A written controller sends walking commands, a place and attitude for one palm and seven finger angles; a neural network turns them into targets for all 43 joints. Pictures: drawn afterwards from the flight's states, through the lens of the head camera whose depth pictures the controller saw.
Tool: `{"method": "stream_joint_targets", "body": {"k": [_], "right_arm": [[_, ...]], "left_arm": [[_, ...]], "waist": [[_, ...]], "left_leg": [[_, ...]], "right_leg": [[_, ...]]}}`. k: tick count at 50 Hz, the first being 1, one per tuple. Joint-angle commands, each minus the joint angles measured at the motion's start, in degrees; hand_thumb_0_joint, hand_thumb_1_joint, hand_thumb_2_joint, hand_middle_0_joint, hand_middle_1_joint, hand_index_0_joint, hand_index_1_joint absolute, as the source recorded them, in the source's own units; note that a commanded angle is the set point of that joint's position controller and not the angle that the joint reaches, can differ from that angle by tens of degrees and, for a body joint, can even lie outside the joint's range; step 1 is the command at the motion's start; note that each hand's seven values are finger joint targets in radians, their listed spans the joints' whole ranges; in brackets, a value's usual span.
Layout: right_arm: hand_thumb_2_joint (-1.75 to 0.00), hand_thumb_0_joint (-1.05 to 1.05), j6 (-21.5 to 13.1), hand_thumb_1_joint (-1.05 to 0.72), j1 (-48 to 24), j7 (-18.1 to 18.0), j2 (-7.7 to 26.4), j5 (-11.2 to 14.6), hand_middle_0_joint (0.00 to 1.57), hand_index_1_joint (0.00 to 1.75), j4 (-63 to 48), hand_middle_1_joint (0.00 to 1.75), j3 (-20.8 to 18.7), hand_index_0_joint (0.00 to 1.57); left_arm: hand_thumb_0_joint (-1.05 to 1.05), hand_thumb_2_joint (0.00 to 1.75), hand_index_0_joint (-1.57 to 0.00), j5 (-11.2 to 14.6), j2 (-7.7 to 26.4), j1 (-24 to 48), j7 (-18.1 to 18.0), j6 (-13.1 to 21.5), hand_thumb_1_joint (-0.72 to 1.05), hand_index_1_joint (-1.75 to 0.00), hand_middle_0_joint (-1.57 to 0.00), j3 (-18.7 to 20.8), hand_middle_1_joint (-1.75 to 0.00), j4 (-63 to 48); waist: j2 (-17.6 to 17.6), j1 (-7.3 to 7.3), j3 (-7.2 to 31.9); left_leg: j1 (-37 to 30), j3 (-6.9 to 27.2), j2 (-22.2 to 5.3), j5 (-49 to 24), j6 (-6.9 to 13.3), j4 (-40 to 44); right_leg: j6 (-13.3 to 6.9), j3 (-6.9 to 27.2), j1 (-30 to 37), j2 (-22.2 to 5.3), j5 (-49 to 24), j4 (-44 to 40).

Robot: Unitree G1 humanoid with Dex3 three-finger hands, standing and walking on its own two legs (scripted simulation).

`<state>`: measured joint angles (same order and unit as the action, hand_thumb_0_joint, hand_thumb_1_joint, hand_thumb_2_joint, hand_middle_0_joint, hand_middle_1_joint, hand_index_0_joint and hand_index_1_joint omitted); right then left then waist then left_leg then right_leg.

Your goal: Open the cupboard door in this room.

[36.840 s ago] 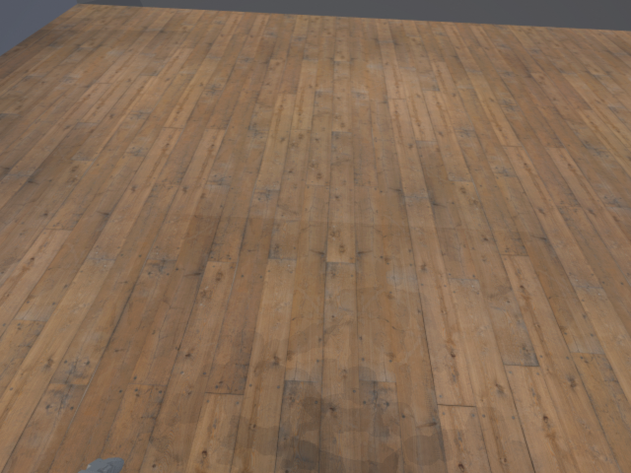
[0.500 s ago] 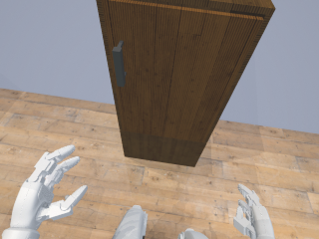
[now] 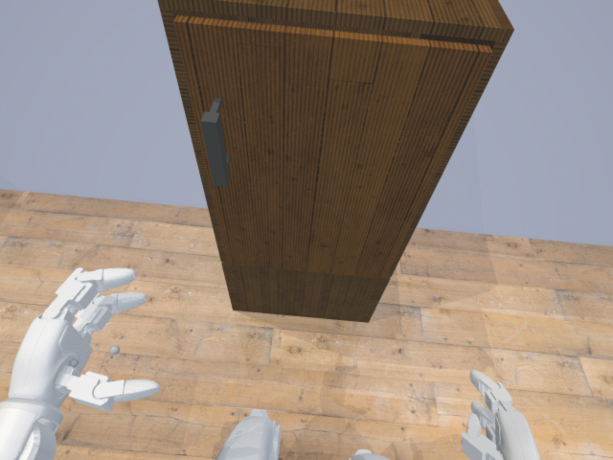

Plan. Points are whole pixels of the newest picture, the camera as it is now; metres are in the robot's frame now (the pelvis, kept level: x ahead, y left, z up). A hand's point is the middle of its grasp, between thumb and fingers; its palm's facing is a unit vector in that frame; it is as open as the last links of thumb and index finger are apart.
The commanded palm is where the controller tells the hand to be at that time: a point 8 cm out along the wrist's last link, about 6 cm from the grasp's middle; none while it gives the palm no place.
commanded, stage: raise the hand with hooked fingers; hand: left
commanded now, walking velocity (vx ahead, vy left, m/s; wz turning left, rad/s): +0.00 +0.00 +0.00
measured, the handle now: (219, 143) +0.55 +0.19 +0.07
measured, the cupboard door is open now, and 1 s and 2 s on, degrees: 0 0 0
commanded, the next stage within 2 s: move the hooked fingers beside the handle in 1.00 s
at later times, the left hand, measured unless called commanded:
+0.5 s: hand (82, 295) +0.27 +0.28 +0.08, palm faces +0.01 -1.00 -0.04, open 14.0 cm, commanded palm +0.25 +0.32 +0.08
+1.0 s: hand (89, 289) +0.28 +0.28 +0.08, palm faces +0.01 -1.00 -0.03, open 14.0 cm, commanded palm +0.26 +0.32 +0.08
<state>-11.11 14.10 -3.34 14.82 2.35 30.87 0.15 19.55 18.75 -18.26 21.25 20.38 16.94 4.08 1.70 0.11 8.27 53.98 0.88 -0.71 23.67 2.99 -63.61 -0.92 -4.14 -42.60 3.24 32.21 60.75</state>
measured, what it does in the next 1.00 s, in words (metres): stands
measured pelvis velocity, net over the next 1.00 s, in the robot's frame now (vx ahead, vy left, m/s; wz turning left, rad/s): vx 0.00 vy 0.00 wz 0.00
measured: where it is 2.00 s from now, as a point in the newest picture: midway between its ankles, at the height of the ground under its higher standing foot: outside the picture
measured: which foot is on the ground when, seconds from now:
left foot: down 0.00-1.00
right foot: down 0.00-1.00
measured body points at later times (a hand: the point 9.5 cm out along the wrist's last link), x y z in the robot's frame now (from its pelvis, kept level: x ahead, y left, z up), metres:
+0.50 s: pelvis +0.00 +0.00 +0.02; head +0.04 +0.03 +0.46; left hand +0.27 +0.33 +0.08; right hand +0.15 -0.24 -0.05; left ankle +0.07 +0.08 -0.66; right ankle -0.02 -0.12 -0.66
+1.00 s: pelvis +0.00 +0.00 +0.02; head +0.05 +0.03 +0.46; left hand +0.28 +0.33 +0.08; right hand +0.15 -0.25 -0.05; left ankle +0.07 +0.08 -0.66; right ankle -0.02 -0.12 -0.66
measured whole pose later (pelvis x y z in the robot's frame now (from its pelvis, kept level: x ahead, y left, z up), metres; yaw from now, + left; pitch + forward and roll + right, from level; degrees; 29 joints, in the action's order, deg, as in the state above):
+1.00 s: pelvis +0.00 +0.00 +0.02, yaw +0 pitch +12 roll -4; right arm -8.5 16.7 -3.4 15.6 2.9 30.1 2.7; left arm 20.8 24.7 0.0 28.7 17.0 23.4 23.0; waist 1.4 1.0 6.6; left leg 48.4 0.4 -0.7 21.1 3.2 -57.5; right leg -0.7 -3.4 -37.4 3.3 29.0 54.4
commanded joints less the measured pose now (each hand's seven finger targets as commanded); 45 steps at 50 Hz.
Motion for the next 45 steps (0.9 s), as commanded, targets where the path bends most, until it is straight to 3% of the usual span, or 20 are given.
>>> {"method": "stream_joint_targets", "body": {"k": [1, 9, 13, 15, 20, 25, 31, 37, 40, 43, 45], "right_arm": [[-0.9, 0.0, -2.4, -0.9, -0.86, -0.96, 8.61, 0.09, 0.2, 0.3, -8.6, 0.3, -2.76, 0.2], [-0.9, 0.0, -2.04, -0.9, -0.18, -1.14, 9.53, 0.32, 0.2, 0.3, -9.12, 0.3, -1.96, 0.2], [-0.9, 0.0, -1.81, -0.9, 0.08, -1.3, 9.73, 0.24, 0.2, 0.3, -8.69, 0.3, -1.73, 0.2], [-0.9, 0.0, -1.71, -0.9, 0.1, -1.26, 9.8, 0.4, 0.2, 0.3, -8.74, 0.3, -1.72, 0.2], [-0.9, 0.0, -1.39, -0.9, 0.77, -1.46, 10.14, 0.49, 0.2, 0.3, -8.28, 0.3, -1.72, 0.2], [-0.9, 0.0, -1.07, -0.9, 1.54, -1.6, 10.46, 0.57, 0.2, 0.3, -7.73, 0.3, -1.76, 0.2], [-0.9, 0.0, -0.82, -0.9, 1.78, -0.88, 10.46, 0.57, 0.2, 0.3, -8.61, 0.3, -2.1, 0.2], [-0.9, 0.0, -0.42, -0.9, 2.12, -0.72, 10.54, 0.43, 0.2, 0.3, -8.74, 0.3, -2.26, 0.2], [-0.9, 0.0, -0.55, -0.9, 1.94, -0.75, 10.44, 0.4, 0.2, 0.3, -8.61, 0.3, -2.12, 0.2], [-0.9, 0.0, -0.41, -0.9, 2.13, -1.01, 10.56, 0.38, 0.2, 0.3, -8.44, 0.3, -2.15, 0.2], [-0.9, 0.0, -0.37, -0.9, 1.61, -1.0, 10.38, 0.48, 0.2, 0.3, -8.6, 0.3, -1.93, 0.2]], "left_arm": [[0.0, 0.34, -0.29, 1.75, 11.29, 7.16, 0.23, 3.08, -0.41, -1.14, -0.29, 6.53, -1.14, -8.54], [0.0, 0.3, -0.3, 2.17, 14.67, 15.97, 3.1, 1.1, -0.5, -1.2, -0.3, 7.7, -1.2, -4.44], [0.0, 0.3, -0.3, 2.75, 16.68, 19.59, 4.07, 0.56, -0.5, -1.2, -0.3, 9.46, -1.2, -0.53], [0.0, 0.3, -0.3, 2.63, 16.99, 21.22, 4.69, 0.55, -0.5, -1.2, -0.3, 9.49, -1.2, 0.27], [0.0, 0.3, -0.3, 3.16, 18.92, 25.43, 6.24, -0.07, -0.5, -1.2, -0.3, 10.82, -1.2, 4.2], [0.0, 0.3, -0.3, 3.14, 20.86, 30.03, 7.58, -0.28, -0.5, -1.2, -0.3, 11.61, -1.2, 7.48], [0.0, 0.3, -0.3, 3.46, 19.83, 26.56, 8.37, -0.75, -0.5, -1.2, -0.3, 11.45, -1.2, 9.41], [0.0, 0.3, -0.3, 3.32, 20.56, 28.43, 7.37, 0.8, -0.5, -1.2, -0.3, 12.15, -1.2, 7.23], [0.0, 0.3, -0.3, 2.67, 20.78, 29.21, 6.95, 1.48, -0.5, -1.2, -0.3, 11.65, -1.2, 5.3], [0.0, 0.3, -0.3, 2.85, 21.22, 28.54, 6.83, 1.15, -0.5, -1.2, -0.3, 12.3, -1.2, 6.22], [0.0, 0.3, -0.3, 2.93, 20.56, 28.71, 7.1, 0.71, -0.5, -1.2, -0.3, 11.82, -1.2, 6.51]], "waist": [[4.52, 0.46, 10.33], [6.93, 0.69, 10.96], [5.65, 0.51, 9.53], [6.78, 0.55, 10.3], [4.61, 0.82, 10.68], [5.91, 0.84, 10.74], [3.88, 0.27, 10.41], [5.4, 0.64, 11.67], [8.1, 0.69, 12.46], [5.88, 0.91, 11.56], [6.53, 0.85, 11.46]], "left_leg": [[-22.16, 5.41, -1.17, -5.94, -1.57, 12.98], [-25.98, 6.3, -1.27, -4.73, -1.81, 15.34], [-24.96, 6.16, -1.0, -4.3, -1.69, 15.82], [-26.22, 6.07, -1.08, -3.76, -1.77, 16.39], [-25.83, 5.42, -0.84, -4.29, -1.31, 16.46], [-26.21, 4.66, -0.68, -5.73, -1.13, 16.27], [-25.44, 4.35, -0.52, -6.68, -0.94, 16.32], [-26.28, 4.32, -0.7, -7.24, -1.03, 15.82], [-28.6, 5.24, -1.01, -6.99, -1.36, 16.54], [-27.74, 5.35, -0.97, -6.41, -1.16, 16.51], [-27.69, 5.39, -0.95, -5.84, -1.25, 16.9]], "right_leg": [[-0.89, 0.16, -4.78, 0.16, -9.15, -10.02], [-1.29, 0.35, -4.0, 0.36, -8.78, -11.81], [-1.52, 0.51, -2.52, 0.48, -8.87, -12.72], [-1.37, 0.55, -2.94, 0.32, -8.38, -13.0], [-1.2, 1.09, -1.5, 0.33, -8.7, -14.19], [-1.27, 1.45, -0.98, 0.37, -9.31, -14.72], [-1.13, 1.39, -0.38, 0.5, -10.13, -14.86], [-1.02, 1.52, -1.35, 0.52, -10.39, -14.04], [-1.28, 1.24, -2.07, 0.52, -10.11, -13.61], [-1.26, 1.34, -1.57, 0.69, -10.2, -14.0], [-1.09, 1.19, -1.78, 0.54, -9.93, -14.05]]}}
